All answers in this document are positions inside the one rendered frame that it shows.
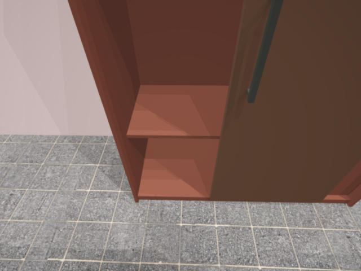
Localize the wardrobe door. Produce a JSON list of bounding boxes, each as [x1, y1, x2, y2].
[[328, 160, 361, 195], [210, 0, 361, 202]]

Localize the handle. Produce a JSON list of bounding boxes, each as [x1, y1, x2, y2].
[[246, 0, 283, 103]]

